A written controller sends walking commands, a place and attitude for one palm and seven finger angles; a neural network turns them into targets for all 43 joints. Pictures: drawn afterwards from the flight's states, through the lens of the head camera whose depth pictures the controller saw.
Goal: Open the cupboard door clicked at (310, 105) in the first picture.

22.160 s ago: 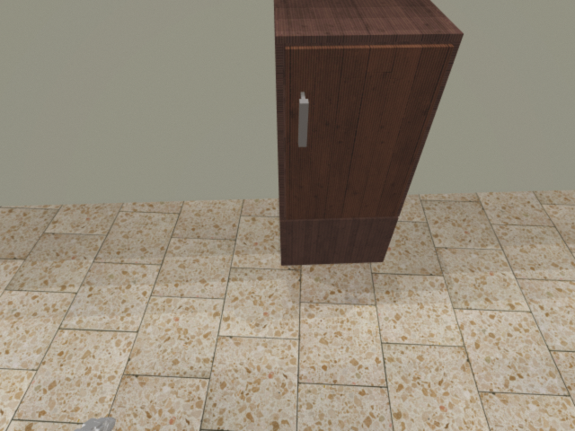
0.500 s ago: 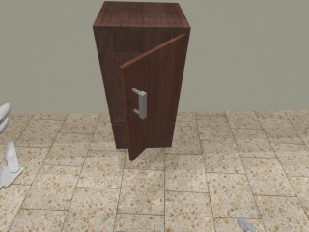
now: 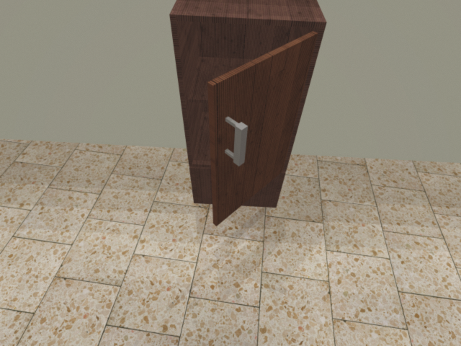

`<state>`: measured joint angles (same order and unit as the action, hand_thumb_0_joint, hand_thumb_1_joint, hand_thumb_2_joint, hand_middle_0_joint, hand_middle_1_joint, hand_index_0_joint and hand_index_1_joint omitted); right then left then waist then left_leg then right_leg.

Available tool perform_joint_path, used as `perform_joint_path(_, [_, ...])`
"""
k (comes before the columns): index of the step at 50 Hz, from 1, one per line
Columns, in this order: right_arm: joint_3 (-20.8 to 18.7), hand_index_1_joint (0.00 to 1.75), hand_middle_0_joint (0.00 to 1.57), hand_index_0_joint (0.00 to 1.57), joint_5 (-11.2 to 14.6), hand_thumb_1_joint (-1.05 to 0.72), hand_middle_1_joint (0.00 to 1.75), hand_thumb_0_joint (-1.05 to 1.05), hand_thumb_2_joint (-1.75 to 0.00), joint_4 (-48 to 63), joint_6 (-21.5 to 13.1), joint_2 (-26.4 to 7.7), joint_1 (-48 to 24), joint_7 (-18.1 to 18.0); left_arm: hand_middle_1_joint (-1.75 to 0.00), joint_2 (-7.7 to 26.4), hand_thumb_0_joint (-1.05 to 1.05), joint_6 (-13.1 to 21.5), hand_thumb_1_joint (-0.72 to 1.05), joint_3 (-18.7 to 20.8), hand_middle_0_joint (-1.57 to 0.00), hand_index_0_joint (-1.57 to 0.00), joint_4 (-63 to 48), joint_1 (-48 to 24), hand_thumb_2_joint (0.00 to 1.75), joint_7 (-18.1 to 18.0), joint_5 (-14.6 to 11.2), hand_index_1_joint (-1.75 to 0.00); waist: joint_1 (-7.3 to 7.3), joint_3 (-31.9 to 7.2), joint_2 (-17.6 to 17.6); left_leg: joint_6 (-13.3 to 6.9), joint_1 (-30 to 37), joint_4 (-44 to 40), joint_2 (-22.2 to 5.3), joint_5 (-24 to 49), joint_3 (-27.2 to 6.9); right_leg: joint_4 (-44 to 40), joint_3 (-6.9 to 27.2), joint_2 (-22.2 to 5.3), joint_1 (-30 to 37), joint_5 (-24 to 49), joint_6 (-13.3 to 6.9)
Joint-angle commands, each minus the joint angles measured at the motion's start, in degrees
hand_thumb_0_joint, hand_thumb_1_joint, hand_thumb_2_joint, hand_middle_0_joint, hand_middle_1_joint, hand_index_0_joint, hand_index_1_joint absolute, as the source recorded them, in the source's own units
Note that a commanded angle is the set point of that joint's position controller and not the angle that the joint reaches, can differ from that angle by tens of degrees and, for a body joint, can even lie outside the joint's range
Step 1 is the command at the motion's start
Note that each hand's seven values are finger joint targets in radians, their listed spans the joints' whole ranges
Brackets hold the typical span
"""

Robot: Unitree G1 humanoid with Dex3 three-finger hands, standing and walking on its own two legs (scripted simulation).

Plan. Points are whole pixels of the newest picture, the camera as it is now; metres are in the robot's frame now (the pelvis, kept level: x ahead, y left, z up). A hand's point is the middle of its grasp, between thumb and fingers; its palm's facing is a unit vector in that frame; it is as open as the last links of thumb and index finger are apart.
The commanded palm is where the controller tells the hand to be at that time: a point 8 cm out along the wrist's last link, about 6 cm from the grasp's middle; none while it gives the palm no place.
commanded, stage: let the arm hang, fingers relaxed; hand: left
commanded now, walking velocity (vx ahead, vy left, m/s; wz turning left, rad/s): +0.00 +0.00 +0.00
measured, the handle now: (234, 141) +0.60 +0.03 -0.02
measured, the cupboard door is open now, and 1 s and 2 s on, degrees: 47 47 47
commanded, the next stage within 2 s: look to check the result in 0.74 s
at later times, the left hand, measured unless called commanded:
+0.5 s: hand out of the picture +0.00 +0.19 -0.17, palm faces +0.00 -0.98 -0.18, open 7.4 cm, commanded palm none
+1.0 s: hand out of the picture +0.01 +0.19 -0.17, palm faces +0.00 -0.98 -0.19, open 7.4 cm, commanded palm none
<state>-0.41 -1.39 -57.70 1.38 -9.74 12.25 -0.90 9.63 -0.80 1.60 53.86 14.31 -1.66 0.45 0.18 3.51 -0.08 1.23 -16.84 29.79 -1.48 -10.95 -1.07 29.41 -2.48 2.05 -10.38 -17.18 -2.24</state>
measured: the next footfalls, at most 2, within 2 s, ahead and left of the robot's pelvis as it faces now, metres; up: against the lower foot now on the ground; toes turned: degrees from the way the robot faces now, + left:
none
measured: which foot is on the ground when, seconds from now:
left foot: down 0.00-1.00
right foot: down 0.00-1.00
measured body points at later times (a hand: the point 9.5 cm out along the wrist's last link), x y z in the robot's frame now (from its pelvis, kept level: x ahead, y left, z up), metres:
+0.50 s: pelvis +0.01 +0.02 +0.01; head +0.02 +0.02 +0.46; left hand +0.01 +0.24 -0.15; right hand +0.00 -0.19 -0.16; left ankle +0.06 +0.13 -0.73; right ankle -0.01 -0.09 -0.73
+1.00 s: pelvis +0.02 +0.03 +0.01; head +0.04 +0.02 +0.46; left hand +0.01 +0.25 -0.15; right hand +0.01 -0.19 -0.16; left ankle +0.06 +0.13 -0.73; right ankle -0.01 -0.09 -0.73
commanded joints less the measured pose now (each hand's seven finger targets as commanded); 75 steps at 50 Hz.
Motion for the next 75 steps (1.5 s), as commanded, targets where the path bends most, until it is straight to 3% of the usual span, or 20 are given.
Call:
perform_joint_path(1, [-1.15, 0.3, 0.2, 0.2, -0.13, -0.9, 0.3, 0.0, -0.9, -0.21, -0.98, -5.28, 1.5, -0.67, -0.3, 6.86, 0.0, 1.4, 0.9, 0.75, -0.2, -0.2, 2.2, 0.78, 0.9, 0.04, 0.11, -0.3, 0.55, -2.25, 5.1, -2.31, 5.0, -7.95, -3.68, 2.62, -3.3, -11.12, 7.17, -6.95, -1.91, 4.67, -0.59])
perform_joint_path(2, [-1.21, 0.3, 0.2, 0.2, -0.02, -0.9, 0.3, 0.0, -0.9, -0.88, -0.95, -5.42, 1.91, -0.74, -0.3, 6.97, 0.0, 1.47, 0.9, 0.6, -0.2, -0.2, 3.47, 1.07, 0.9, 0.0, 0.12, -0.3, 0.45, -2.17, 2.06, -2.36, 5.81, -7.87, -3.77, 3.71, -3.22, -11.65, 6.82, -6.98, -1.7, 5.27, -0.55])
perform_joint_path(3, [-1.05, 0.3, 0.2, 0.2, 0.01, -0.9, 0.3, 0.0, -0.9, -1.72, -1.04, -5.68, 2.59, -0.81, -0.3, 6.77, 0.0, 1.47, 0.9, 0.38, -0.2, -0.2, 4.65, 1.05, 0.9, 0.05, 0.06, -0.3, 0.66, -2.56, 1.55, -2.39, 6.32, -8.4, -3.89, 3.98, -3.26, -11.92, 6.69, -7.12, -1.34, 5.21, -0.5])
perform_joint_path(12, [-0.56, 0.3, 0.2, 0.2, 0.33, -0.9, 0.3, 0.0, -0.9, -5.54, -0.97, -5.63, 4.22, -1.09, -0.3, 6.51, 0.0, 1.2, 0.9, -0.47, -0.2, -0.2, 10.56, 3.33, 0.9, -0.19, -0.14, -0.3, 0.26, 0.14, 0.03, -2.55, 7.24, -10.33, -3.95, 3.37, -3.08, -12.7, 5.72, -7.22, -1.78, 3.51, -0.26])
perform_joint_path(15, [-0.49, 0.3, 0.2, 0.2, 0.18, -0.9, 0.3, 0.0, -0.9, -6.29, -0.87, -5.08, 4.98, -1.1, -0.3, 6.19, 0.0, 1.02, 0.9, -0.56, -0.2, -0.2, 11.2, 3.64, 0.9, -0.24, -0.11, -0.3, 0.5, 0.9, 0.43, -2.5, 6.41, -11.33, -3.84, 0.82, -3.29, -12.39, 5.83, -7.09, -2.11, 2.1, -0.23])
perform_joint_path(33, [-0.76, 0.3, 0.2, 0.2, 0.14, -0.9, 0.3, 0.0, -0.9, -6.79, -1.49, -2.6, 6.63, -1.21, -0.3, 4.03, 0.0, 1.29, 0.9, -0.11, -0.2, -0.2, 11.16, 4.97, 0.9, -0.54, 0.07, -0.3, 0.24, 1.61, 0.46, -2.86, 5.44, -11.29, -3.35, 2.08, -3.27, -10.88, 5.28, -7.25, -2.09, 4.03, 0.05])
perform_joint_path(75, [-0.7, 0.3, 0.2, 0.2, 0.25, -0.9, 0.3, 0.0, -0.9, -7.09, -1.64, -3.82, 5.29, -1.46, -0.3, 4.56, 0.0, 1.5, 0.9, -0.13, -0.2, -0.2, 11.06, 4.87, 0.9, -0.53, -0.07, -0.3, 0.27, 0.9, -0.13, -2.77, 8.79, -9.85, -3.98, 7.61, -2.14, -11.31, 6.37, -7.38, -1.53, 8.69, 0.15])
